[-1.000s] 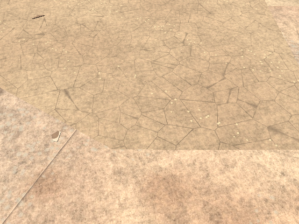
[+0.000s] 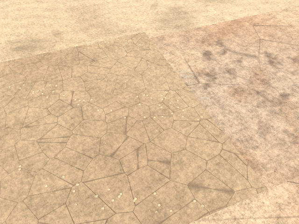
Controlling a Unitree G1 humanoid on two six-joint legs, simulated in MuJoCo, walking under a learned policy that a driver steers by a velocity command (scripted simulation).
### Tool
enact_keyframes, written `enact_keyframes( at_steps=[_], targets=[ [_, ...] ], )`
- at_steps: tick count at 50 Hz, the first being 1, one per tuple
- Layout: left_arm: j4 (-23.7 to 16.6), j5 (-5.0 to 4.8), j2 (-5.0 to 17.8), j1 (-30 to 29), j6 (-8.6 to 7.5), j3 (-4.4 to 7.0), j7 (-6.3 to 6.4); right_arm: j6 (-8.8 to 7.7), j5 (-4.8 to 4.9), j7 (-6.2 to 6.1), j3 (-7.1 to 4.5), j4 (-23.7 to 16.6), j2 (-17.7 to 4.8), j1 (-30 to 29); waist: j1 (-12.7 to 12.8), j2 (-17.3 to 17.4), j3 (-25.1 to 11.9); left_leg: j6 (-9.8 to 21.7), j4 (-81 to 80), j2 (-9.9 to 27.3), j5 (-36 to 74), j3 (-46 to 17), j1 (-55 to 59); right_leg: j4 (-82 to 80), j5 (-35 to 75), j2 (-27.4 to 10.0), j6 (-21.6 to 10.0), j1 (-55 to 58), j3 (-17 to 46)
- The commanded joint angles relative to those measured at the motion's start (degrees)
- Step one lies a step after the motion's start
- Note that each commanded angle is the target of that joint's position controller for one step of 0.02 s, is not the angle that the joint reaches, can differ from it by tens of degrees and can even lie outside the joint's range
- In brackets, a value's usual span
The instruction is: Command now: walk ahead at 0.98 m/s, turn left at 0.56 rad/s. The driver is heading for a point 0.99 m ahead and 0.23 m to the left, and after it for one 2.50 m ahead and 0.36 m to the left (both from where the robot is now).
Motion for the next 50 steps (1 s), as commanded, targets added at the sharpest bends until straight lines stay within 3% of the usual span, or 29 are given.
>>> enact_keyframes(
  at_steps=[1, 4, 7, 10, 11, 12, 13, 14, 15, 16, 17, 19, 20, 22, 23, 24, 26, 29, 30, 31, 32, 33, 34, 35, 36, 39, 43, 45, 50],
  targets=[
    [-2.85, 0.29, 5.55, -2.32, -1.56, 0.7, 1.64, -1.3, -0.09, 1.68, -1.18, -2.68, -2.78, -1.19, -1.33, -2.56, 8.66, 1.43, -9.86, -1.73, 15.28, 1.79, -0.89, -8.92, 20.44, -14.57, 2.05, -7.61, 2.88],
    [-0.85, 0.32, 5.96, 1.38, -0.81, 0.27, 3.33, -2.11, -1.7, 4.2, -0.68, -4.96, -0.04, -6.86, 0.59, -3.37, 7.9, 1.42, -20.09, -4.68, 29.93, 8.04, 10.45, -5.06, 15.79, -12.66, 4.77, -10.84, -4.42],
    [-1.31, 0.01, 8.72, 0.86, 0.54, 0.48, 3.81, -1.87, -1.86, 5.87, -1.38, -6.68, -1.64, -6.16, -1.05, -4.28, 9.37, 2.59, -22.32, -7.53, 23.25, 12.45, 9.04, 3.71, 29.51, -15.04, 5.34, -3.3, -5.32],
    [-3.3, -1.12, 13.0, -4.34, 2.4, 1.33, 5.29, -0.26, -1.25, 5.65, -3.39, -4.03, -5.45, 7.75, -9.29, -8.07, 2.99, 3.36, -16.04, -12.28, 7.86, 21.1, 26.13, 28.6, 67.71, -17.76, 6.51, -3.97, -5.69],
    [-4.03, -1.08, 13.06, -8.64, 2.38, 1.1, 4.83, 1.27, -0.96, 4.61, -5.05, -0.62, -8.69, 20.93, -15.65, -9.02, -0.37, 6.24, -15.15, -9.99, 4.42, 18.02, 38.92, 45.37, 73.36, -19.38, 5.59, -10.45, -3.33],
    [-4.88, -2.29, 12.36, -15.94, 1.05, 1.21, 3.41, 2.61, -0.99, 3.21, -6.38, 3.76, -10.3, 35.42, -25.02, 1.31, -1.73, 12.73, -29.46, -4.42, 16.02, 11.39, 52.72, 79.39, 51.48, -10.45, 6.95, -19.65, -4.09],
    [-10.11, -0.78, 1.45, -18.72, -1.44, -1.28, 1.62, 1.13, -3.69, 3.2, -3.8, 6.98, -8.12, 34.74, -18.81, 22.28, 5.79, 12.7, -22.03, -7.08, 27.32, 6.59, 61.98, 103.51, -22.25, -1.5, 6.35, -48.7, 2.14],
    [-14.81, -1.32, -1.53, -11.66, -2.67, -2.88, 1.32, -0.48, -4.94, 3.42, -2.08, 3.83, -6.28, 28.22, -8.81, 22.25, -2.89, 18.32, -17.29, -2.38, 35.44, -9.54, 65.58, 100.9, -25.44, -2.68, 5.86, -56.8, 15.11],
    [-15.86, -0.34, 2.1, -10.9, -3.29, -2.58, 0.97, -0.83, -4.21, 3.57, -1.89, 1.12, -3.97, 24.82, -6.75, 4.53, -8.41, 20.43, -23.16, 0.93, 32.44, -15.97, 61.24, 91.7, -21.65, -3.94, 4.67, -53.23, 19.3],
    [-18.47, -2.26, 5.28, -11.08, -3.36, -1.89, 0.72, -0.79, -3.44, 3.13, -3.61, -2.39, -7.99, 17.48, -2.97, -6.6, -10.16, 23.1, -32.44, 4.73, 4.37, -27.92, 60.11, 80.72, -15.55, -4.95, 4.1, -57.57, 20.23],
    [-17.85, -2.7, 7.88, -11.73, -2.82, -0.69, 1.27, -1.46, -2.86, 2.77, -4.19, -4.85, -11.21, 9.16, 1.45, -12.41, -4.64, 21.78, -36.61, 8.22, -2.8, -35.42, 47.45, 71.05, -7.74, -7.14, 4.13, -56.3, 21.25],
    [-16.04, -1.52, 10.97, -11.39, 0.64, 0.48, 3.32, -1.9, -2.62, 1.14, -3.47, -9.32, -10.3, -0.96, 4.89, -16.39, 3.17, 19.35, -37.91, 5.22, 10.53, -29.84, 22.3, 53.85, -6.06, -10.76, 9.54, -42.81, 21.29],
    [-17.24, -0.53, 10.82, -14.23, 1.22, 0.5, 4.01, -1.85, -2.0, 0.19, -3.42, -9.87, -9.48, -1.42, 3.83, -15.67, 4.98, 17.54, -37.15, 0.82, 12.96, -24.05, 14.56, 40.01, -3.71, -11.08, 11.39, -37.06, 20.28],
    [-18.29, 1.13, 5.49, -17.18, 1.39, -0.81, 3.36, 0.43, -0.96, -2.57, -3.97, -7.12, -9.17, 2.78, 0.09, -4.79, -2.83, 11.28, -30.47, -10.34, 19.34, -10.48, 11.08, 25.69, 15.82, -5.33, 10.55, -20.34, 15.18],
    [-16.93, 0.62, 6.07, -12.69, 1.57, -0.33, 2.71, 1.34, -1.66, -3.32, -3.86, -6.94, -8.53, 2.77, 0.77, -1.59, -8.06, 7.8, -25.69, -12.87, 19.61, -7.86, 11.81, 27.49, 26.53, -1.87, 10.06, -13.85, 13.06],
    [-16.85, 0.44, 7.25, -13.35, 1.36, 0.25, 2.13, 1.77, -0.8, -4.08, -3.54, -6.16, -5.25, 4.55, -0.78, -2.09, -8.95, 5.17, -20.43, -15.97, 7.9, -6.48, 16.68, 20.25, 35.35, -2.34, 9.06, -17.31, 16.43],
    [-19.56, -0.35, 3.57, -22.62, 1.97, -0.69, 1.4, 3.01, 0.13, -4.68, -3.19, -3.92, -2.42, 10.56, -6.54, -2.92, -4.3, 2.27, -17.66, -17.25, -14.68, -7.97, 23.43, 4.88, 42.51, -1.59, 10.77, -19.97, 15.51],
    [-16.17, -0.21, 4.8, -13.98, 0.72, -0.18, 0.52, 3.3, -1.78, -5.22, -1.88, -3.0, 1.62, 10.19, -3.98, 3.99, -3.87, 0.71, -3.87, -15.74, -19.3, -5.89, 31.17, -5.08, 54.14, -7.46, 8.56, -14.76, 17.16],
    [-12.74, 0.31, 6.89, -5.44, 0.09, 0.76, 0.21, 3.25, -2.64, -4.24, -1.1, -2.84, 3.4, 9.74, -0.63, 3.44, -5.94, -0.93, 5.23, -16.15, -21.7, -2.25, 29.31, -3.05, 59.42, -10.3, 7.8, -7.34, 16.9],
    [-9.28, 1.96, 9.25, 0.88, -0.42, 1.1, -0.56, 2.99, -2.81, -2.67, -0.16, -2.38, 6.82, 16.41, -1.77, -11.01, -12.66, -4.32, 27.36, -21.14, -51.94, 0.47, 13.21, 9.57, 87.03, -18.7, 1.39, 13.31, 28.05],
    [-6.87, 2.44, 8.25, 1.6, -0.49, 0.2, -1.85, 2.67, -1.02, -1.68, 0.59, -1.45, 5.7, 26.34, -6.06, -18.52, -18.29, -6.94, 42.1, -18.58, -55.46, -4.47, 1.33, 15.42, 80.8, -29.23, -10.73, 21.99, 46.33],
    [-7.44, 0.32, 8.02, 0.41, 0.38, 0.41, -2.69, 2.8, -2.46, -1.56, 0.33, -1.48, 1.12, 22.74, -3.39, -13.79, -18.99, -8.57, 45.31, -14.39, -52.84, -1.67, -1.69, 13.87, 72.56, -27.06, -12.52, 20.24, 46.6],
    [-8.05, -1.05, 10.52, -4.77, 1.71, 0.8, -2.41, 3.12, -1.84, -1.45, 0.09, -4.51, -1.47, 17.07, -4.72, -10.63, -18.25, -9.14, 46.54, -11.79, -45.92, -0.04, -5.38, 10.27, 46.62, -26.98, -14.96, 17.44, 51.13],
    [-10.58, -1.56, 10.09, -9.67, 3.51, 0.75, -1.5, 3.8, -2.32, -2.18, -0.59, -6.67, -3.43, 7.83, -3.2, -2.05, -12.9, -9.36, 41.19, -10.59, -40.13, 2.0, -5.07, 4.52, 24.26, -24.52, -13.95, 5.9, 52.69],
    [-12.65, -0.55, 12.07, -12.59, 4.8, 0.92, -0.38, 4.82, -2.9, -3.09, -0.84, -10.23, -4.16, -1.63, -1.75, -0.78, -7.82, -9.07, 37.8, -11.18, -37.32, 2.42, -3.34, 1.0, 17.09, -23.09, -12.6, -4.55, 53.93],
    [-14.59, 1.02, 12.73, -13.56, 6.76, 0.99, 1.1, 5.62, -5.11, -4.53, -0.14, -11.84, -0.96, -2.66, -3.32, -5.82, -6.66, -6.4, 25.24, -12.21, -34.84, 4.92, 7.48, -0.81, 21.33, -14.29, -7.6, -19.13, 43.74],
    [-14.83, -0.58, 11.23, -8.5, 7.94, 0.57, 3.63, 4.84, -4.36, -5.05, 0.09, -13.07, 0.5, -3.67, -2.88, -10.85, -11.12, -8.1, 23.55, -14.96, -28.66, 2.11, 3.93, 2.58, 28.55, -13.34, -7.85, -12.07, 44.47],
    [-14.92, -2.17, 10.67, -6.7, 10.0, 0.97, 5.03, 5.51, -4.25, -5.09, 0.74, -14.2, 1.56, -8.15, -1.24, -10.04, -7.62, -8.87, 2.73, -15.5, -23.14, 1.69, 5.18, 0.36, 8.06, -9.09, -4.07, -12.52, 42.19],
    [-17.63, -1.09, 13.09, -7.44, 12.62, 2.77, 6.08, 3.97, -2.19, -2.03, -0.9, -12.63, -0.95, -8.35, -1.24, -18.7, -4.07, -9.15, -20.38, -17.4, -20.76, 1.14, 23.52, -4.38, -7.58, -7.03, -1.71, -19.0, 47.34]
  ],
)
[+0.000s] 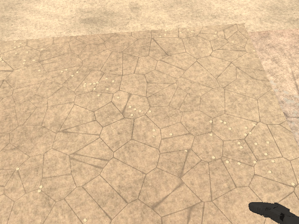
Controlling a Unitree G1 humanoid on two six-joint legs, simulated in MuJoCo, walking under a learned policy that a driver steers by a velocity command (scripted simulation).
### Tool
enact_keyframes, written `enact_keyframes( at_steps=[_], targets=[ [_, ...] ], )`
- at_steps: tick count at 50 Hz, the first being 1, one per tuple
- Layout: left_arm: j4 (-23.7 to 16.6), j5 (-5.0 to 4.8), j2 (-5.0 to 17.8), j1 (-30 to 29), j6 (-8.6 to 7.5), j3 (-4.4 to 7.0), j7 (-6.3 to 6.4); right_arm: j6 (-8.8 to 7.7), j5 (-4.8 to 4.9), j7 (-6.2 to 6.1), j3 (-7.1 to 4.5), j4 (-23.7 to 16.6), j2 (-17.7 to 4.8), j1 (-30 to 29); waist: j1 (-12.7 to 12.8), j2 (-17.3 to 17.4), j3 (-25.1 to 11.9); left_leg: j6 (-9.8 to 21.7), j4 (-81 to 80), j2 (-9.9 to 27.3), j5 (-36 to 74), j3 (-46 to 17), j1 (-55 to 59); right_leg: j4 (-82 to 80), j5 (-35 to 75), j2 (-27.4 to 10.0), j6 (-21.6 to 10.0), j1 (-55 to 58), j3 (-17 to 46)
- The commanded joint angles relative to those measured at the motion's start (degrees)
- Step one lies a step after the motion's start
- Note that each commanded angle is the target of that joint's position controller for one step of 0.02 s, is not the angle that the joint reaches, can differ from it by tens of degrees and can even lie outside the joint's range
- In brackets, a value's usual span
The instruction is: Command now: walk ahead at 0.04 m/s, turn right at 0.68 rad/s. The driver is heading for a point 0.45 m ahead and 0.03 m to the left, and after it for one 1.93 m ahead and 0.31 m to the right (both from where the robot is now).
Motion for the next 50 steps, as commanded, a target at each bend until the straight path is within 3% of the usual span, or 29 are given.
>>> enact_keyframes(
  at_steps=[1, 4, 5, 6, 7, 8, 10, 13, 19, 23, 24, 26, 27, 28, 29, 30, 31, 33, 34, 36, 40, 43, 44, 45, 46, 47, 48, 49, 50],
  targets=[
    [-5.8, 0.13, 9.51, -1.98, 0.14, 2.95, 0.46, -1.58, 0.62, 1.1, -2.81, -1.49, -6.77, 4.32, -3.19, -15.59, -6.14, 0.5, -13.03, -0.52, 3.19, 1.87, 11.15, -11.23, -22.87, -10.88, -5.91, 5.4, 17.6],
    [-5.67, -0.14, 5.71, 0.02, -0.42, 1.58, -0.25, -1.89, -0.79, 1.32, -3.82, 0.98, -8.18, 10.5, -5.19, -8.14, -9.05, 5.46, -24.07, 8.44, 6.57, -0.31, 30.66, 0.31, -30.26, -6.46, -3.4, -4.84, 13.58],
    [-6.31, -0.09, 1.83, 0.21, -0.59, 0.51, -0.49, -1.67, -2.73, 1.59, -4.0, 0.23, -11.77, 12.99, -5.6, 7.13, -10.02, 12.12, -27.64, 22.75, 4.63, -15.2, 35.7, 20.46, -34.42, 2.36, -0.89, -15.6, 1.27],
    [-9.55, -0.41, 6.37, -3.23, -2.14, 2.1, -0.4, -2.14, -4.87, 2.17, -4.43, 0.41, -13.16, 12.08, -4.96, 16.63, -7.07, 19.04, -31.37, 29.8, 2.2, -29.0, 28.42, 33.57, -35.56, 2.68, 1.61, -24.46, -1.18],
    [-8.5, 0.65, 10.68, -3.96, -2.65, 3.04, -0.56, -2.58, -3.69, 1.95, -3.72, -0.67, -10.57, 7.33, -3.06, 12.74, -2.96, 19.03, -31.33, 28.03, 0.84, -24.33, 23.45, 42.12, -29.05, -0.33, 3.05, -25.11, -2.46],
    [-6.29, 1.1, 11.21, -2.34, -2.21, 3.19, -0.57, -2.38, -2.57, 1.68, -2.83, -1.2, -8.02, 4.43, -2.06, 9.19, -1.82, 16.15, -29.69, 23.07, 0.59, -16.96, 19.93, 45.87, -24.22, -0.42, 3.35, -22.72, -3.8],
    [-4.17, 1.83, 7.77, 0.44, -1.38, 2.15, -0.58, -1.62, -1.37, 1.46, -1.66, -1.34, -7.08, 3.72, -1.77, 5.8, -1.43, 15.06, -28.57, 17.78, 7.42, -10.11, 15.14, 56.6, -18.85, 1.07, 4.52, -19.67, -7.11],
    [-5.56, 1.04, 5.58, -0.86, -1.54, 0.89, -1.02, -1.27, -1.51, 1.27, -0.69, -0.26, -6.91, 6.07, -1.89, 5.59, -2.51, 16.77, -28.1, 14.67, 15.55, -4.57, 12.33, 59.52, -14.58, -0.58, 6.4, -15.4, -10.38],
    [-7.27, 0.51, 4.84, -5.45, -2.55, 0.09, -0.72, -2.59, -1.8, 0.36, -0.47, 0.93, -7.4, 12.37, -4.83, 9.61, -7.75, 20.83, -23.12, 20.65, 32.54, -8.91, 22.82, 58.79, -20.15, -5.45, 7.36, -15.39, -9.23],
    [-7.93, 1.29, 1.42, -8.01, -2.89, -1.39, -0.78, -1.68, -0.78, -0.12, -1.11, 0.45, -9.24, 12.38, -4.4, 9.54, -7.93, 19.03, -21.95, 18.59, 37.38, -7.88, 21.08, 40.29, -24.48, -10.08, 7.33, -7.64, -15.76],
    [-7.74, 0.99, -0.98, -5.71, -2.97, -2.23, -1.27, -1.1, -0.51, 0.01, -1.15, 1.02, -8.89, 13.65, -3.32, 12.54, -9.8, 17.88, -23.56, 17.58, 29.25, -8.0, 19.07, 35.25, -32.26, -9.38, 6.56, -1.7, -18.63],
    [-5.7, -0.86, 1.84, -1.24, -3.95, -1.18, -2.83, 0.09, 1.64, 0.22, -2.51, 1.17, -11.21, 17.23, -2.84, 13.43, -6.98, 16.7, -27.52, 15.63, -3.55, -11.93, 12.39, 22.99, -29.93, -5.13, 3.65, 5.87, -24.17],
    [-3.84, -0.65, 5.62, 2.9, -4.97, 0.33, -3.48, 0.27, 2.62, 0.02, -2.74, -1.6, -11.48, 14.65, -0.67, 7.01, -4.33, 13.38, -29.96, 12.27, -19.95, -10.85, 5.64, 15.47, -24.62, -5.66, 0.6, 11.29, -22.51],
    [-1.03, 0.97, 10.16, 9.52, -5.96, 2.13, -3.69, -0.24, 3.34, -0.04, -2.97, -5.24, -10.87, 7.1, 3.59, -0.91, 0.52, 6.55, -22.94, 5.72, -18.96, -3.26, -11.13, 6.32, -26.94, -11.8, -4.15, 22.07, -13.03],
    [2.58, 1.39, 16.69, 16.57, -7.0, 4.66, -3.93, -2.16, 4.46, 0.5, -1.86, -11.13, -5.66, -5.16, 8.28, -18.76, 4.87, 3.8, -1.51, 0.08, -14.77, 3.11, -31.67, -7.33, -42.59, -24.9, -11.75, 26.69, 10.98],
    [0.87, 2.12, 13.87, 14.71, -9.74, 3.99, -3.86, -4.71, 4.66, 1.19, -1.46, -12.32, -4.36, -11.36, 8.93, -13.42, 10.07, 6.83, 9.92, 4.81, -14.81, -8.22, -38.46, -11.18, -42.93, -34.4, -17.7, 20.36, 28.93],
    [0.19, 1.54, 8.92, 7.72, -10.98, 2.35, -3.34, -5.04, 4.69, 1.75, -2.37, -10.16, -5.58, -5.9, 1.8, -8.81, 11.23, 7.85, 14.58, 5.49, -12.06, -9.77, -39.62, -8.83, -29.97, -35.52, -17.04, 21.97, 23.24],
    [-1.3, -0.66, 3.72, -1.89, -10.14, 1.41, -2.56, -3.33, 1.7, 2.32, -3.51, -5.11, -8.6, 3.58, -3.47, -6.67, 7.96, 6.64, 14.77, 9.28, -4.45, -3.38, -31.07, -6.1, -15.68, -30.34, -10.56, 20.27, 3.63],
    [-1.75, -0.34, 2.83, -5.3, -9.24, 1.08, -2.36, -2.55, 0.74, 2.95, -3.76, -3.74, -8.75, 6.1, -4.83, -5.9, 6.39, 5.73, 15.18, 9.35, 2.93, 1.23, -23.46, -5.5, -8.97, -26.14, -7.69, 15.81, -5.41],
    [-0.8, -0.01, 2.98, -6.27, -8.24, 0.97, -2.17, -1.33, 0.64, 4.48, -3.35, -4.7, -7.31, 3.73, -4.64, -5.79, 4.28, 4.93, 9.91, 7.8, 16.07, 8.47, -12.24, -7.22, -4.84, -21.62, -4.41, 9.28, -16.99],
    [1.78, -1.42, 8.61, -3.52, -8.56, 2.69, -2.04, -0.67, 1.25, 6.43, -3.69, -5.52, -7.36, 3.41, -4.38, -4.48, -1.14, 5.38, -10.22, 5.28, 27.66, 13.86, 6.32, -1.35, -1.9, -17.44, -0.26, 10.88, -28.05],
    [0.47, -2.54, 8.59, -6.7, -10.02, 2.81, -2.88, 0.19, 1.39, 6.56, -6.27, -2.0, -12.68, 15.66, -10.37, -4.85, -7.18, 9.06, -15.88, 6.06, 30.45, 13.15, 20.76, 19.93, 8.75, -19.04, 0.06, 10.43, -27.92],
    [-0.06, -2.15, 6.34, -9.18, -10.48, 2.18, -3.3, 0.13, 1.13, 6.01, -7.34, 1.24, -13.99, 24.32, -15.47, 1.9, -7.24, 13.73, -24.92, 7.49, 38.02, 10.07, 31.75, 39.68, -9.77, -14.29, 0.89, 1.33, -28.72],
    [-1.47, 0.73, 1.8, -8.64, -10.66, 0.92, -3.58, -0.69, 0.35, 4.81, -7.2, 2.51, -15.76, 25.34, -14.56, 10.52, -3.76, 14.72, -25.35, 7.32, 43.64, 8.38, 38.01, 56.74, -30.98, -8.82, 1.16, -11.59, -27.45],
    [-3.37, 3.01, -1.09, 2.46, -11.07, -0.44, -3.85, -2.35, -1.81, 4.38, -6.4, -0.89, -19.77, 21.2, -5.51, 16.49, -10.11, 21.3, -12.18, 17.26, 73.99, -5.85, 46.26, 68.53, -40.51, -9.64, 1.54, -20.61, -18.06],
    [-3.26, 2.86, 6.64, 5.63, -11.16, 0.11, -4.03, -3.28, -1.99, 4.5, -5.82, -3.41, -18.56, 18.61, -5.61, 8.83, -20.88, 28.0, -15.96, 24.36, 66.99, -14.47, 47.27, 65.22, -32.51, -10.35, 1.7, -19.47, -10.81],
    [-4.48, 0.8, 11.01, 3.39, -10.7, 1.08, -3.82, -3.42, -1.37, 4.55, -6.63, -4.72, -20.11, 12.45, -3.97, 6.46, -21.51, 29.99, -22.44, 26.24, 39.47, -22.13, 43.99, 62.68, -25.91, -10.75, 2.3, -22.99, -10.49],
    [-3.83, -0.15, 12.15, 1.6, -9.69, 1.28, -3.02, -3.37, 0.07, 4.23, -5.71, -5.25, -17.28, 8.48, -2.71, 2.77, -19.6, 27.41, -25.54, 26.0, 22.46, -24.0, 38.29, 59.15, -21.45, -13.89, 2.56, -23.11, -10.98],
    [-2.0, -0.33, 12.22, 1.47, -7.95, 1.34, -2.34, -3.09, 0.55, 3.85, -4.19, -5.53, -14.08, 5.95, -1.93, -1.12, -15.09, 25.35, -26.77, 24.85, 22.45, -19.8, 27.72, 54.12, -17.34, -15.75, 4.11, -18.91, -11.56]
  ],
)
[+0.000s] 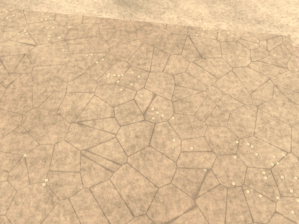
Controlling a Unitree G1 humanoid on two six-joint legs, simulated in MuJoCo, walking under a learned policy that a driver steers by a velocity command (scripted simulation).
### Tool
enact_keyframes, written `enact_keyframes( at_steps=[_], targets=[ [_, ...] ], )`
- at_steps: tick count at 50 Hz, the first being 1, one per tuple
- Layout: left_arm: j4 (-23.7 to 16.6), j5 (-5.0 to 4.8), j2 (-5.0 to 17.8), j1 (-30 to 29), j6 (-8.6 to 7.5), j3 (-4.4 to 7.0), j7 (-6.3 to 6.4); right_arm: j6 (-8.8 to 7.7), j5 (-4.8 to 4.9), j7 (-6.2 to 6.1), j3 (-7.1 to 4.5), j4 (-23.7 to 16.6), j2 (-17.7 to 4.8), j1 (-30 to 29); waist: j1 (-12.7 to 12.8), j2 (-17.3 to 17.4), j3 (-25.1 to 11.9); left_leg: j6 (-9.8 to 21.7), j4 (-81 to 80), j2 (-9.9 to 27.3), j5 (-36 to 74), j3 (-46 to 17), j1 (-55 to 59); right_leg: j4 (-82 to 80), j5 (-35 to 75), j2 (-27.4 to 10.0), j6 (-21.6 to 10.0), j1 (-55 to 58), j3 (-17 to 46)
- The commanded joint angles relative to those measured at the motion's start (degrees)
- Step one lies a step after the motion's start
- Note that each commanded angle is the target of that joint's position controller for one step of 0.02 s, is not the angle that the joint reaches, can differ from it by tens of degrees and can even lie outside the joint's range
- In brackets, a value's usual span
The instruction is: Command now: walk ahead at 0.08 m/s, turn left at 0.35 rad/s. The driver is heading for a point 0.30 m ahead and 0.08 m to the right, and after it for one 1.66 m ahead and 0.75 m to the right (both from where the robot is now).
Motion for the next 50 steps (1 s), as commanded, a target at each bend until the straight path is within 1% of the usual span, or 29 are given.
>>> enact_keyframes(
  at_steps=[1, 2, 3, 5, 7, 9, 11, 13, 16, 19, 22, 23, 24, 25, 26, 27, 28, 29, 30, 31, 33, 35, 38, 42, 45, 47, 48, 49, 50],
  targets=[
    [-1.87, -0.47, 8.29, 8.17, 2.59, 1.48, 1.3, -1.26, 0.64, -0.82, -0.93, -5.07, -6.54, -2.14, 2.46, 1.49, -14.84, 13.86, -10.64, 24.25, 13.91, -26.78, 16.12, -7.76, 6.6, -4.59, 2.36, -9.72, 1.7],
    [-1.42, 0.26, 6.77, 7.81, 3.58, 1.09, 1.51, -1.54, 0.1, -0.91, -0.42, -3.88, -5.35, -1.9, 2.32, 2.31, -13.64, 12.7, -10.37, 22.49, 18.44, -22.63, 11.32, -13.02, 6.77, -5.09, 2.98, -5.39, 0.88],
    [-1.05, 0.85, 4.65, 7.03, 4.01, 0.49, 1.68, -1.98, -0.79, -1.27, 0.39, -2.32, -3.63, -1.36, 1.97, 3.23, -14.21, 11.25, -9.89, 20.48, 23.18, -17.8, 8.36, -18.04, 8.22, -5.55, 3.0, -0.52, 0.69],
    [-0.9, 0.7, 1.51, 5.28, 3.97, -0.57, 1.5, -2.48, -1.67, -1.82, 0.78, 0.06, -2.77, -1.13, 0.9, 5.54, -15.0, 8.91, -9.71, 17.9, 28.2, -10.05, 6.71, -27.05, 12.78, -5.13, 2.42, 5.74, -0.45],
    [-1.49, -0.3, 2.9, 2.99, 4.09, -0.13, 1.21, -2.32, -1.96, -2.25, 0.28, 1.12, -4.28, -1.19, -0.34, 6.13, -14.21, 8.35, -11.15, 18.57, 25.08, -8.14, 7.87, -29.59, 15.7, -3.85, 1.88, 6.27, -1.64],
    [-3.37, -0.84, 5.16, -0.27, 4.74, 0.76, 1.07, -1.25, -1.6, -2.81, -0.51, 1.48, -6.05, -0.96, -1.64, 5.35, -11.16, 9.09, -12.72, 20.98, 16.85, -9.68, 11.38, -28.82, 12.18, -3.54, 1.44, 0.63, -1.46],
    [-4.78, -0.92, 5.3, -2.37, 5.65, 1.23, 0.88, -0.11, -1.08, -3.28, -0.7, 1.8, -5.55, 0.02, -2.72, 4.48, -8.06, 10.17, -13.99, 23.65, 8.23, -12.0, 15.72, -27.01, 8.32, -4.28, 1.27, -6.12, -0.57],
    [-5.42, -0.77, 4.58, -2.78, 6.33, 1.41, 0.52, 0.58, -0.69, -3.59, -0.67, 1.55, -4.58, -0.34, -2.85, 4.48, -6.44, 10.58, -14.54, 25.02, 4.84, -12.4, 18.84, -25.71, 5.96, -4.73, 1.55, -9.81, -0.59],
    [-6.0, -0.76, 3.19, -2.43, 6.62, 1.37, -0.27, 1.1, -0.52, -3.67, -0.9, 0.92, -4.12, -1.47, -2.57, 5.16, -6.62, 9.85, -13.2, 24.94, 10.97, -8.61, 21.64, -27.37, 4.36, -4.45, 1.99, -9.61, -2.74],
    [-6.65, -1.16, 2.67, -1.76, 6.48, 1.4, -1.31, 1.73, -0.3, -3.51, -1.58, 0.44, -5.31, -2.13, -2.31, 6.88, -8.79, 7.88, -9.88, 24.39, 20.98, -3.23, 23.44, -33.46, 4.18, -2.53, 1.48, -4.92, -6.41],
    [-7.0, -1.49, 3.23, 0.07, 6.67, 1.91, -2.42, 1.99, 0.87, -3.25, -2.22, 0.28, -6.6, -2.9, -0.94, 8.56, -10.84, 4.6, -4.85, 24.37, 23.55, 1.16, 24.33, -44.18, 8.55, 0.21, -0.63, 2.01, -9.87],
    [-6.54, -1.34, 3.58, 1.96, 6.82, 2.33, -2.4, 1.8, 1.61, -3.15, -2.28, 0.39, -6.47, -3.53, 0.61, 8.52, -11.2, 2.17, -1.42, 23.47, 20.9, 3.48, 22.45, -50.57, 14.18, 1.63, -2.07, 6.84, -10.9],
    [-6.03, -0.94, 5.6, 4.15, 6.99, 3.29, -1.58, 1.24, 1.64, -2.75, -2.2, 1.38, -5.35, -1.17, 1.39, 6.02, -10.98, -1.87, 4.54, 20.9, 14.85, 6.54, 17.4, -55.98, 23.09, 2.09, -4.35, 13.62, -8.17],
    [-6.41, -0.83, 13.57, 8.25, 7.02, 5.65, -0.45, 0.57, -0.38, -2.3, -1.8, -0.24, -3.41, -1.52, 1.66, -6.92, -11.76, -7.46, 20.47, 14.64, -3.94, 10.89, 1.32, -57.43, 46.03, -8.44, -9.94, 26.72, 8.8],
    [-7.95, 0.83, 18.23, 8.61, 6.26, 6.0, -0.48, -0.03, -2.51, -1.92, -0.61, -3.79, -0.96, -6.4, 1.55, -16.04, -14.15, -10.65, 34.09, 6.65, -31.31, 4.68, -16.07, -54.75, 65.52, -18.95, -20.46, 34.5, 26.33],
    [-8.36, 2.05, 15.89, 8.84, 5.23, 5.61, -1.09, -0.42, -1.59, -1.8, -1.06, -3.91, -3.53, -9.43, 4.87, -7.29, -18.09, -10.22, 41.56, 6.53, -31.2, -3.74, -18.67, -56.81, 62.47, -19.28, -23.46, 34.39, 24.61],
    [-7.95, 1.37, 14.93, 6.23, 4.5, 5.27, -1.13, -0.48, -0.31, -2.03, -1.32, -3.75, -4.6, -9.72, 2.87, -3.69, -15.25, -9.19, 42.43, 7.29, -25.85, -5.3, -19.66, -57.13, 57.33, -15.59, -20.58, 32.59, 20.28],
    [-8.09, -0.31, 13.18, 2.82, 4.61, 4.93, -0.75, -0.33, -0.25, -2.67, -1.47, -2.83, -4.87, -8.36, 0.88, -0.95, -12.95, -9.15, 40.45, 8.19, -20.84, -5.52, -20.48, -57.01, 53.15, -12.51, -17.52, 30.66, 17.09],
    [-8.65, -1.5, 11.58, 0.63, 5.16, 4.28, -0.27, -0.02, -0.52, -3.2, -1.57, -2.41, -5.27, -7.88, -0.1, -1.4, -11.92, -9.37, 38.05, 8.89, -17.6, -6.04, -19.09, -57.33, 50.9, -11.12, -15.93, 28.12, 15.72],
    [-9.07, -1.6, 11.32, -0.58, 5.72, 4.01, 0.22, 0.13, -0.6, -3.25, -1.47, -2.27, -4.88, -7.77, -0.85, -2.34, -11.51, -9.99, 37.48, 8.08, -15.0, -5.91, -16.28, -57.53, 50.72, -9.5, -15.26, 25.35, 14.98],
    [-9.22, -0.97, 11.55, -0.66, 6.4, 4.05, 0.85, -0.01, -0.35, -3.01, -1.1, -1.62, -3.68, -6.98, -1.08, -2.44, -12.05, -10.99, 33.48, 6.24, -11.53, -5.82, -14.25, -57.33, 49.27, -7.43, -14.59, 24.67, 14.71],
    [-8.92, -1.03, 11.77, 0.29, 6.63, 4.18, 1.32, -0.13, -0.09, -3.05, -0.84, -1.6, -3.01, -8.27, -0.27, -3.14, -11.93, -11.63, 27.8, 4.89, -10.14, -6.4, -13.53, -56.72, 47.91, -6.34, -14.07, 24.98, 16.23],
    [-9.17, -1.19, 12.26, -0.31, 7.08, 4.38, 1.9, -0.3, 0.11, -2.89, -0.76, -1.68, -2.86, -9.8, -0.01, -5.03, -11.65, -12.02, 20.85, 3.49, -8.92, -7.53, -10.9, -55.35, 44.0, -5.19, -13.16, 23.26, 19.34],
    [-9.36, -0.35, 10.87, -0.81, 7.48, 3.55, 2.02, -0.52, 0.24, -2.35, -0.85, -1.25, -3.59, -9.95, 1.34, -7.08, -11.98, -11.59, 16.28, 4.37, -8.31, -6.93, -6.14, -52.94, 44.57, -5.76, -12.55, 21.44, 21.33],
    [-8.81, 0.45, 7.64, -1.6, 7.3, 1.89, 1.67, -0.8, 0.57, -1.4, -0.47, -0.64, -3.52, -7.91, 1.62, -7.52, -12.06, -9.92, 13.05, 6.95, -9.51, -4.69, -0.47, -51.44, 46.6, -6.61, -12.85, 19.89, 20.13],
    [-7.74, 0.76, 3.13, -3.04, 6.62, -0.09, 1.17, -1.33, 0.4, -0.43, 0.39, 0.0, -1.15, -5.88, -0.4, -6.84, -11.25, -8.04, 1.88, 8.24, -2.43, -3.29, 10.07, -52.07, 40.48, -4.98, -11.32, 15.41, 17.78],
    [-6.55, 1.37, 2.33, -1.07, 5.93, -0.45, 0.86, -1.53, 0.02, -0.14, 0.76, 0.04, -0.44, -5.86, -0.5, -5.83, -10.38, -6.81, -5.57, 7.96, 7.66, -4.61, 15.51, -53.11, 34.75, -2.99, -9.48, 14.01, 16.02],
    [-5.77, 2.77, 2.9, 2.06, 5.08, -0.14, 0.69, -1.59, -0.59, -0.37, 0.17, -0.92, -4.02, -6.43, 1.56, -1.04, -10.53, -4.76, -5.04, 11.88, 22.65, -11.44, 19.21, -50.11, 23.43, 1.26, -6.59, 13.21, 12.28],
    [-5.2, 3.14, 5.23, 6.95, 4.62, 0.75, 0.72, -1.37, -0.76, -0.5, -0.68, -1.53, -8.29, -8.3, 5.83, 7.19, -9.38, 1.08, -3.31, 15.96, 28.17, -16.52, 18.27, -47.48, 10.52, 5.77, -3.34, 11.86, 7.27]
  ],
)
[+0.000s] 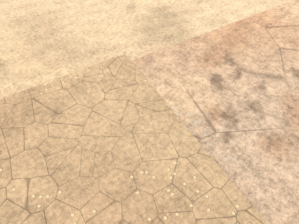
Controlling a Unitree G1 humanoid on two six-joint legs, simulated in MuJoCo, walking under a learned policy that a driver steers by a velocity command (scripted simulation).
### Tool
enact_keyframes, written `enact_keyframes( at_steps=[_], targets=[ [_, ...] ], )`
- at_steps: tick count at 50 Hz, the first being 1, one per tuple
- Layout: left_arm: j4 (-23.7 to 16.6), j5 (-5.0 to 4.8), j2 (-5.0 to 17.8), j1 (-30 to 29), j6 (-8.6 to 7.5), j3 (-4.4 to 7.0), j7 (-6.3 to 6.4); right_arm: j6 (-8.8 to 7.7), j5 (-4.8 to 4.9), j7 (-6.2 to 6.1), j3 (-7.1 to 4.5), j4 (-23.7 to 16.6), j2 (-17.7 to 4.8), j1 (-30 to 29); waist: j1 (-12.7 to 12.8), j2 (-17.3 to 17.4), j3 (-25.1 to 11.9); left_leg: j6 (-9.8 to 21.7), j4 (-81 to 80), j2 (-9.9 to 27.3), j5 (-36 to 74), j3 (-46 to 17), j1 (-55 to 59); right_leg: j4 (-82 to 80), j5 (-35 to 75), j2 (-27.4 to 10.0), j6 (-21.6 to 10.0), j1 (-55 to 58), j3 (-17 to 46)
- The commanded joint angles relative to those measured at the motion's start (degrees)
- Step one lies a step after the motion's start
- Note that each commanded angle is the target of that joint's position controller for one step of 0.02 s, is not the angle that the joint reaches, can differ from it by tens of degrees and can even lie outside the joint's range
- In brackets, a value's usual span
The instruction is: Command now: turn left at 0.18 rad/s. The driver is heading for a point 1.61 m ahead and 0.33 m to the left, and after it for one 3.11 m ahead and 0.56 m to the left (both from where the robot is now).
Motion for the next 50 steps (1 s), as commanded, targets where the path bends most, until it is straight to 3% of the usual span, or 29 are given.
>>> enact_keyframes(
  at_steps=[1, 2, 4, 6, 9, 11, 14, 16, 17, 18, 19, 20, 21, 23, 26, 28, 31, 34, 36, 37, 38, 39, 40, 41, 42, 43, 44, 46, 50],
  targets=[
    [-1.39, 1.39, 8.67, 8.34, -1.72, 2.59, 0.19, -0.95, 0.12, 0.23, -1.82, -6.27, -9.76, -6.23, 5.98, 10.27, -4.44, 13.28, -7.75, 13.38, 27.86, -19.19, 9.23, 1.21, 2.17, -2.74, 2.84, -2.65, -4.78],
    [-1.91, 0.49, 9.82, 4.39, -1.56, 3.17, 0.65, -0.78, 0.62, 0.3, -1.69, -6.11, -8.95, -4.46, 3.89, 11.86, -3.49, 14.29, -8.95, 13.36, 25.22, -22.4, 8.48, 2.49, 0.58, -2.79, 3.66, -3.21, -6.53],
    [-3.19, -0.29, 8.64, 0.8, -0.95, 3.67, 1.04, -0.37, 1.51, -0.14, -2.53, -5.47, -11.0, 0.59, 1.58, 12.44, -4.37, 15.65, -9.39, 14.68, 24.47, -27.72, 12.72, 8.62, -8.11, -0.87, 4.5, -8.57, -8.66],
    [-4.27, -0.92, 7.05, -1.92, -1.02, 3.71, 0.66, -0.53, 1.46, -1.05, -3.54, -4.73, -12.91, 5.05, -0.76, 9.67, -5.56, 16.81, -10.66, 16.73, 23.53, -31.95, 18.13, 19.82, -16.51, -0.74, 5.17, -16.13, -6.34],
    [-3.18, -1.75, 4.86, -1.62, -1.73, 3.57, 0.08, 1.2, 2.8, -2.68, -4.02, -5.91, -11.34, 1.26, 0.79, 7.25, -5.88, 12.09, -10.49, 11.45, 17.96, -26.5, 16.57, 13.86, -9.87, -1.95, 5.72, -15.52, -6.17],
    [-2.38, -2.13, 3.81, -1.41, -2.31, 3.48, -0.53, 2.86, 2.59, -3.31, -4.41, -6.87, -11.1, 0.22, 0.83, 8.61, -7.0, 11.02, -10.73, 9.18, 16.21, -26.03, 14.02, 7.61, -5.22, -0.6, 6.01, -11.1, -7.67],
    [-0.85, -2.22, 4.3, 1.36, -2.8, 3.9, -1.51, 3.95, 2.57, -3.37, -4.87, -8.0, -11.55, -0.8, 1.45, 10.34, -7.87, 10.12, -10.65, 7.72, 12.9, -27.58, 9.66, -3.28, 1.02, 0.29, 5.33, -3.14, -8.56],
    [1.07, -2.03, 6.1, 5.65, -2.87, 4.99, -1.41, 3.96, 3.34, -3.51, -4.49, -8.73, -10.81, -2.23, 3.96, 9.78, -7.7, 6.85, -8.36, 4.58, 4.07, -26.62, 2.76, -15.33, 11.15, -1.8, 4.08, 6.91, -9.3],
    [1.19, -1.45, 9.76, 6.84, -2.55, 5.99, -0.9, 3.89, 2.98, -3.47, -3.65, -8.6, -8.12, 0.16, 3.04, 3.73, -8.27, 3.57, -0.73, 0.27, -10.66, -22.47, -5.83, -17.88, 10.33, -11.31, 0.71, 14.63, -1.31],
    [-0.32, 0.92, 14.33, 3.51, -2.07, 6.43, -0.79, 3.41, 2.88, -3.25, -3.29, -9.37, -6.15, 3.12, 0.17, -12.56, -6.59, 0.7, 13.8, -7.59, -21.31, -11.29, -15.09, -20.49, 9.97, -24.74, -7.38, 12.32, 15.17],
    [-1.77, 2.79, 12.15, 0.34, -2.65, 5.78, -0.89, 2.67, 2.12, -3.1, -4.63, -9.04, -11.06, 4.06, -0.6, -10.98, -3.34, -1.1, 25.0, -1.54, -20.36, -10.46, -16.36, -21.44, 12.17, -29.95, -11.46, 5.46, 17.4],
    [-2.78, 2.19, 8.84, -3.23, -2.89, 4.72, -0.49, 2.83, 2.2, -2.97, -5.52, -7.72, -13.83, 4.93, -1.78, -7.02, -1.46, -1.91, 30.02, 0.33, -16.33, -8.3, -15.44, -20.62, 12.66, -27.08, -10.72, 2.96, 10.97],
    [-3.19, 1.11, 7.16, -5.23, -2.9, 4.13, 0.0, 3.34, 2.03, -3.03, -5.57, -6.3, -13.19, 6.35, -2.1, -4.75, -0.41, -2.7, 32.47, 0.84, -12.32, -7.27, -15.55, -19.86, 11.63, -22.62, -8.58, 2.65, 4.82],
    [-2.42, -0.2, 6.57, -3.6, -2.79, 3.45, 0.53, 3.83, 1.32, -3.02, -4.7, -5.82, -10.19, 6.93, -0.7, -4.8, -0.06, -4.31, 39.05, 1.16, -8.38, -5.47, -16.92, -17.95, 20.6, -19.67, -8.46, 4.08, -1.1],
    [-0.54, -0.01, 7.76, 2.31, -2.38, 3.55, 0.32, 3.3, 1.83, -2.83, -3.34, -8.21, -8.06, 2.53, 2.61, -5.43, -0.61, -6.07, 35.36, 1.58, -8.36, -3.06, -18.9, -16.43, 33.4, -19.65, -11.34, 9.57, -4.48],
    [0.82, -0.22, 8.42, 5.23, -2.15, 3.65, -0.08, 3.11, 1.33, -2.85, -2.48, -9.1, -6.69, 0.38, 4.05, -5.61, -2.14, -6.49, 30.03, 1.51, -10.11, -4.27, -17.66, -15.08, 37.79, -20.75, -12.73, 13.28, -3.66],
    [1.67, -1.01, 6.31, 1.17, -2.7, 2.25, -1.68, 3.06, -0.22, -2.89, -0.61, -8.06, -2.56, 1.39, 1.36, -7.27, -3.92, -5.74, 12.51, 4.05, -11.12, -1.31, -3.08, -14.32, 37.54, -18.09, -11.44, 8.09, -6.27],
    [3.23, -2.71, 12.01, 3.88, -2.31, 3.86, -2.42, 2.7, 0.67, -3.24, -1.68, -7.76, -5.87, 0.11, 2.25, -10.22, -1.05, -5.03, -0.79, -0.28, -5.81, 3.31, 2.42, -11.91, 40.56, -17.07, -11.06, 6.39, -2.39],
    [3.37, -4.0, 13.29, 4.05, -2.25, 4.36, -2.11, 2.22, 1.06, -3.42, -2.37, -6.99, -8.02, 2.62, 0.72, -8.83, -2.08, -1.62, -12.67, 0.35, 5.24, 1.33, 9.58, -9.89, 38.76, -16.92, -8.62, 4.95, 1.25],
    [2.79, -3.38, 11.7, 3.98, -2.76, 3.87, -1.99, 2.2, 0.79, -3.98, -3.09, -6.8, -10.77, 5.15, 0.36, -5.47, -5.48, 0.45, -10.64, 5.54, 15.51, -1.79, 18.37, -7.45, 31.82, -15.38, -5.63, -0.31, 0.76],
    [1.74, -2.13, 7.68, 4.58, -3.46, 2.73, -2.31, 2.82, -0.45, -4.77, -4.13, -6.72, -14.84, 8.09, 0.82, 5.17, -10.09, 5.52, -4.25, 15.77, 36.86, -7.62, 28.83, 1.31, 15.85, -10.26, -1.77, -10.06, -4.73],
    [1.69, -3.04, 6.21, 4.98, -3.59, 2.31, -2.36, 3.5, -0.61, -4.54, -4.45, -5.66, -14.4, 7.61, -0.17, 15.06, -10.13, 13.14, -6.63, 23.13, 39.56, -13.15, 27.49, 8.57, -6.63, -4.73, 1.67, -17.6, -12.6],
    [2.48, -3.45, 9.5, 4.53, -2.83, 3.51, -2.11, 3.19, -1.27, -4.21, -3.43, -7.0, -10.72, 6.11, -1.7, 12.74, -8.38, 16.81, -9.0, 25.8, 39.4, -14.65, 24.71, 22.39, -16.84, -5.9, 4.04, -20.38, -12.7],
    [2.9, -3.78, 10.41, 5.39, -1.77, 4.41, -1.93, 2.79, -1.37, -4.14, -2.57, -7.33, -8.25, 3.2, -0.17, 10.23, -6.51, 15.82, -9.71, 24.12, 37.18, -11.17, 21.77, 29.83, -15.37, -7.34, 4.95, -21.97, -11.72],
    [3.53, -3.64, 9.34, 7.05, -0.35, 4.54, -1.48, 2.29, -0.61, -4.04, -2.19, -7.7, -6.84, -0.6, 1.85, 9.58, -4.41, 13.49, -10.1, 21.11, 33.77, -6.25, 18.73, 31.05, -12.31, -8.57, 6.08, -21.74, -11.56],
    [3.15, -3.09, 8.4, 7.24, 0.73, 4.34, -1.19, 1.73, 0.3, -3.82, -2.31, -7.44, -6.78, -2.88, 2.52, 9.77, -2.49, 12.19, -11.0, 19.71, 31.33, -3.31, 16.67, 29.59, -8.48, -9.31, 7.01, -21.9, -12.21],
    [2.37, -2.64, 7.54, 6.27, 1.33, 4.13, -1.07, 1.4, 0.32, -3.83, -2.44, -7.01, -7.03, -3.09, 2.26, 9.76, -1.7, 12.0, -11.71, 19.18, 30.73, -1.35, 15.55, 29.09, -5.6, -9.67, 7.79, -21.7, -13.21],
    [0.2, -2.64, 6.41, 4.62, 1.73, 3.73, -1.46, 1.38, -0.04, -3.98, -2.81, -6.25, -7.55, -3.07, 1.72, 9.59, -1.73, 12.22, -12.53, 19.42, 28.42, 1.48, 15.28, 25.57, -1.87, -10.55, 8.26, -21.05, -14.75],
    [-3.42, -2.53, 6.36, 2.52, 1.88, 3.46, -3.17, 1.32, 0.52, -3.52, -3.82, -5.43, -10.4, -3.28, 0.67, 9.54, -3.08, 11.12, -11.77, 20.95, 26.1, 6.16, 14.61, 13.54, 1.61, -11.55, 5.6, -14.23, -17.47]
  ],
)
